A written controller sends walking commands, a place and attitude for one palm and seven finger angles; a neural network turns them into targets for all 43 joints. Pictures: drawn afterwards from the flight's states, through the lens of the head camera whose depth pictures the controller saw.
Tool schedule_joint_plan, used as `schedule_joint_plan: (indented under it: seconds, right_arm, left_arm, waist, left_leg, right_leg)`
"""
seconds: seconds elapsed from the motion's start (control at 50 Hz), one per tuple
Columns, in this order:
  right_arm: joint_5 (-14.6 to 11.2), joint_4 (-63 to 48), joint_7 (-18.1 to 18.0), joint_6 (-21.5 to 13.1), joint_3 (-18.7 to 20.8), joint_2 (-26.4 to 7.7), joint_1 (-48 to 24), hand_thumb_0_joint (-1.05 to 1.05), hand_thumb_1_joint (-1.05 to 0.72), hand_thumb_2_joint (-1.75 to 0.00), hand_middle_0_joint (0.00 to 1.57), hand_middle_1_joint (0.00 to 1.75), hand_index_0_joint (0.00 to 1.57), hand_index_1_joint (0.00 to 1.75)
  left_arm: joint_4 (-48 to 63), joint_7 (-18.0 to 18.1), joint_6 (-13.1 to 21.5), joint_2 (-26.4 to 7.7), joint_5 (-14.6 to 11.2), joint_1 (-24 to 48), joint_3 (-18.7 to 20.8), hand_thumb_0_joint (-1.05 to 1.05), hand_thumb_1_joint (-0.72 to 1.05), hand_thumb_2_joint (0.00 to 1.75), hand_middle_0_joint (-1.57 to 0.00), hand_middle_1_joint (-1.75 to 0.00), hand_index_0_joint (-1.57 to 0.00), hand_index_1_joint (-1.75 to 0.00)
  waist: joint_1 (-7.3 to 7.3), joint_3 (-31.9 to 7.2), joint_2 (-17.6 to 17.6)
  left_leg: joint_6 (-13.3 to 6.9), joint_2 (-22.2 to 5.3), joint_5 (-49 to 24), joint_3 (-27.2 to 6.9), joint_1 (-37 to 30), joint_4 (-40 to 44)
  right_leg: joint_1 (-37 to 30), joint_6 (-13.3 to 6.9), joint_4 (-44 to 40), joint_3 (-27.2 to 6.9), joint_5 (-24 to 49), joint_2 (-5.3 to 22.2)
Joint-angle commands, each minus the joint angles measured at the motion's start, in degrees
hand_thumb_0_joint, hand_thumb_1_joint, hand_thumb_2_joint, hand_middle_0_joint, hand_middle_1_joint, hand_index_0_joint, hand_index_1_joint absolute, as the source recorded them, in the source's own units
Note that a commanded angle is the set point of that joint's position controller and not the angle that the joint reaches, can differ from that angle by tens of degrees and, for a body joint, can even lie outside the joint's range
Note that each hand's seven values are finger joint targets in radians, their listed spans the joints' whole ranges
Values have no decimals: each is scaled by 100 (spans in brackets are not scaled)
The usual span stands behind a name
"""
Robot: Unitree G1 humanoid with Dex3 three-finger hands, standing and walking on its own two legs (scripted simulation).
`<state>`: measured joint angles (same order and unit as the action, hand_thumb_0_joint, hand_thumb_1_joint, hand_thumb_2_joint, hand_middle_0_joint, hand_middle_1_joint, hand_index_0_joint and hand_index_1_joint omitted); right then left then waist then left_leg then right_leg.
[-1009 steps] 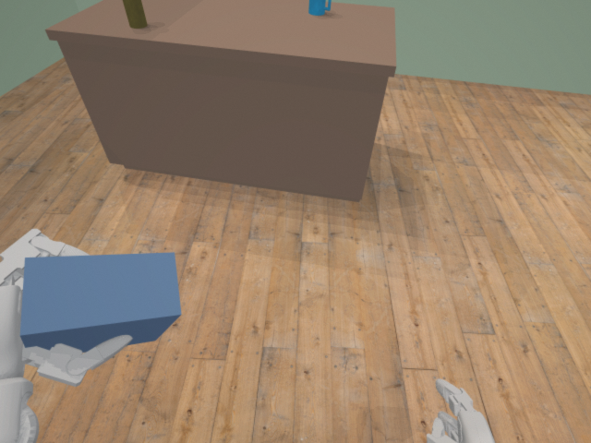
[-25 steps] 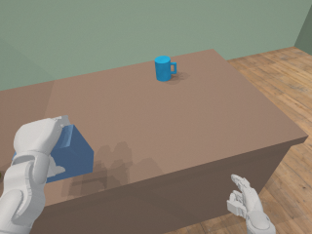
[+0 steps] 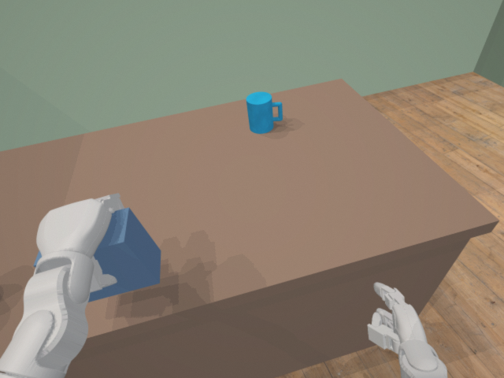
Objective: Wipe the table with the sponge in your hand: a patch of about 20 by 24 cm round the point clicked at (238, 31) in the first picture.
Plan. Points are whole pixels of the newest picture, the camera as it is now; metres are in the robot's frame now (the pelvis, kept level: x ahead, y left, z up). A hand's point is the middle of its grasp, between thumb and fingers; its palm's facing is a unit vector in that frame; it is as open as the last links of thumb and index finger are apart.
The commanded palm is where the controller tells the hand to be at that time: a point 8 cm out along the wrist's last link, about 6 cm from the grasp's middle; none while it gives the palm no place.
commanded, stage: move the sponge above the wiping area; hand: left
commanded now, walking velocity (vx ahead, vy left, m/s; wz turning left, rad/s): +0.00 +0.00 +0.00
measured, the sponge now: (112, 263) +0.24 +0.28 +0.07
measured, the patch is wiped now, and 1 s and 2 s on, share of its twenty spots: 0.00 0.00 0.00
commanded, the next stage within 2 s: lower the sponge onto the table in 1.68 s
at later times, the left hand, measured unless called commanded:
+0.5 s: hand (109, 242) +0.26 +0.29 +0.10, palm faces +0.01 -0.08 -1.00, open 10.3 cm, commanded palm +0.23 +0.28 +0.17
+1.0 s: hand (121, 243) +0.27 +0.27 +0.09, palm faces +0.03 -0.09 -1.00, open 10.3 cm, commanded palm +0.24 +0.26 +0.16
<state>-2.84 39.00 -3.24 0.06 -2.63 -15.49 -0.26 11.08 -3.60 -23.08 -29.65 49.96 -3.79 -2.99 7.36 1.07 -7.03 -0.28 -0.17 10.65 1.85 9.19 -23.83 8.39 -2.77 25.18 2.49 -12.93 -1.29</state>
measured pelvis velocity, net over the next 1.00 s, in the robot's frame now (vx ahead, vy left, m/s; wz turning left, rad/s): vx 0.00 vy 0.01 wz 0.00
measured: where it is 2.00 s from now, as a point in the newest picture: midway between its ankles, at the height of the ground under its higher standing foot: outside the picture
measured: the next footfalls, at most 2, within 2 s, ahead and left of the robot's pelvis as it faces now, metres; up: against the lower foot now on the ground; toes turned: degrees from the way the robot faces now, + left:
none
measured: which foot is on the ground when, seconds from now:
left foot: down 0.00-1.00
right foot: down 0.00-1.00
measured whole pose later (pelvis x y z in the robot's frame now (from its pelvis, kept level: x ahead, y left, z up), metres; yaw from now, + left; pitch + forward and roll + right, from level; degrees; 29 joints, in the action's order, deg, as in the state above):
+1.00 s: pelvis +0.00 +0.01 +0.00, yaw +0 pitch -3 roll +0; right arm -3.2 40.4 -3.7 0.2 -2.3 -14.1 -0.3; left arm 0.7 0.7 -22.9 -25.2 53.3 2.6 -8.7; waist 7.1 0.3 -5.8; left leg -0.7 0.3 10.2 1.6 9.9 -23.2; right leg 8.9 -2.4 24.3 2.5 -12.4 -0.9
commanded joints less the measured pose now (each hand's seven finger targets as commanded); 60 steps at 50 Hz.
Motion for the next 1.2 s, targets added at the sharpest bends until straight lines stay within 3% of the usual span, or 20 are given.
schedule_joint_plan:
  seconds: [0.0,0.02,0.1,0.24,0.3,0.32,0.4,0.42,0.5,0.54,0.6,0.62,0.7,0.74,0.84,0.98,1.0,1.02,1.06,1.18]
  right_arm:
    - [30,-1042,-24,-303,150,-500,-1393,0,-90,-90,20,30,20,30]
    - [53,-1101,-27,-309,121,-462,-1346,0,-90,-90,20,30,20,30]
    - [25,-990,-50,-294,148,-492,-1387,0,-90,-90,20,30,20,30]
    - [1,-987,-55,-325,142,-456,-1286,0,-90,-90,20,30,20,30]
    - [15,-957,-68,-301,155,-516,-1335,0,-90,-90,20,30,20,30]
    - [28,-1012,-67,-302,122,-479,-1294,0,-90,-90,20,30,20,30]
    - [-4,-905,-101,-273,157,-544,-1276,0,-90,-90,20,30,20,30]
    - [1,-976,-114,-294,133,-497,-1281,0,-90,-90,20,30,20,30]
    - [31,-952,-82,-329,193,-536,-1233,0,-90,-90,20,30,20,30]
    - [9,-975,-52,-324,187,-476,-1164,0,-90,-90,20,30,20,30]
    - [20,-962,-38,-297,213,-547,-1234,0,-90,-90,20,30,20,30]
    - [19,-1039,-27,-312,206,-492,-1195,0,-90,-90,20,30,20,30]
    - [14,-1000,-23,-302,235,-522,-1237,0,-90,-90,20,30,20,30]
    - [-1,-982,-24,-305,207,-477,-1164,0,-90,-90,20,30,20,30]
    - [-18,-899,-76,-330,211,-469,-1176,0,-90,-90,20,30,20,30]
    - [-7,-876,-36,-269,223,-456,-1253,0,-90,-90,20,30,20,30]
    - [15,-886,-28,-260,214,-498,-1319,0,-90,-90,20,30,20,30]
    - [1,-934,-13,-239,165,-448,-1351,0,-90,-90,20,30,20,30]
    - [-3,-879,12,-185,182,-504,-1350,0,-90,-90,20,30,20,30]
    - [-47,-983,-4,-108,166,-505,-1377,0,-90,-90,20,30,20,30]
  left_arm:
    - [1215,311,74,-1570,266,1486,1060,0,10,130,-120,-160,-120,-160]
    - [1120,305,52,-1331,290,1558,846,0,10,130,-120,-160,-120,-160]
    - [953,410,44,-1532,286,1664,1033,0,10,130,-120,-160,-120,-160]
    - [717,336,37,-1088,302,1790,563,0,10,130,-120,-160,-120,-160]
    - [655,349,52,-1417,334,1813,855,0,10,130,-120,-160,-120,-160]
    - [533,317,21,-1137,342,1842,615,0,10,130,-120,-160,-120,-160]
    - [294,400,63,-1530,351,2095,930,0,10,130,-120,-160,-120,-160]
    - [312,379,70,-1215,380,2300,641,0,10,130,-120,-160,-120,-160]
    - [474,470,191,-1501,333,1860,987,0,10,130,-120,-160,-120,-160]
    - [449,446,180,-1111,324,1754,693,0,10,130,-120,-160,-120,-160]
    - [527,491,138,-1321,331,1679,878,0,10,130,-120,-160,-120,-160]
    - [566,477,119,-1013,333,1649,629,0,10,130,-120,-160,-120,-160]
    - [698,559,117,-1172,323,1623,756,0,10,130,-120,-160,-120,-160]
    - [519,570,99,-880,405,1783,448,0,10,130,-120,-160,-120,-160]
    - [319,667,108,-838,513,2332,284,0,10,130,-120,-160,-120,-160]
    - [232,737,-11,-750,570,2356,219,0,10,130,-120,-160,-120,-160]
    - [299,756,-62,-1039,545,2221,513,0,10,130,-120,-160,-120,-160]
    - [203,717,-147,-830,556,2252,340,0,10,130,-120,-160,-120,-160]
    - [8,678,-274,-972,552,2044,486,0,10,130,-120,-160,-120,-160]
    - [189,438,-357,-836,444,1990,278,0,10,130,-120,-160,-120,-160]
  waist:
    - [50,-1189,303]
    - [66,-1225,372]
    - [29,-1079,359]
    - [-57,-1229,350]
    - [-16,-1189,322]
    - [-8,-1233,416]
    - [-51,-1101,471]
    - [-50,-1294,421]
    - [25,-1447,232]
    - [-33,-1330,394]
    - [7,-1307,285]
    - [6,-1407,332]
    - [-9,-1242,322]
    - [-62,-1224,372]
    - [-110,-1276,357]
    - [-23,-1452,325]
    - [48,-1444,219]
    - [42,-1456,352]
    - [57,-1301,529]
    - [-42,-1268,544]
  left_leg:
    - [-165,147,-863,-622,-517,212]
    - [-174,160,-920,-568,-477,195]
    - [-160,149,-846,-599,-521,225]
    - [-169,161,-960,-558,-549,205]
    - [-167,164,-902,-576,-532,228]
    - [-177,180,-887,-542,-448,219]
    - [-161,174,-663,-560,-436,258]
    - [-183,196,-778,-504,-459,208]
    - [-159,177,-1040,-558,-545,175]
    - [-163,159,-1154,-544,-493,158]
    - [-152,150,-1073,-569,-509,180]
    - [-171,156,-1136,-533,-481,142]
    - [-156,132,-1040,-595,-518,194]
    - [-152,125,-1030,-597,-480,213]
    - [-150,131,-793,-603,-566,275]
    - [-129,141,-946,-588,-573,318]
    - [-125,153,-875,-609,-567,358]
    - [-130,174,-926,-580,-474,360]
    - [-124,176,-1020,-573,-424,308]
    - [-174,196,-894,-543,-413,259]
  right_leg:
    - [-102,-192,-552,-996,526,74]
    - [-138,-166,-501,-816,601,129]
    - [-28,-191,-619,-999,502,70]
    - [-77,-136,-577,-775,671,121]
    - [-92,-184,-589,-917,633,76]
    - [-132,-150,-550,-740,637,119]
    - [2,-161,-663,-916,340,72]
    - [-84,-145,-591,-765,509,118]
    - [-242,-188,-510,-909,890,100]
    - [-154,-134,-490,-728,991,127]
    - [-126,-182,-496,-867,922,84]
    - [-175,-157,-438,-714,996,123]
    - [-59,-174,-498,-841,859,75]
    - [27,-141,-508,-680,755,91]
    - [121,-160,-565,-672,467,48]
    - [-69,-168,-531,-649,644,53]
    - [-163,-213,-545,-796,578,19]
    - [-208,-188,-501,-635,630,40]
    - [-180,-168,-529,-706,773,66]
    - [-148,-115,-540,-728,719,98]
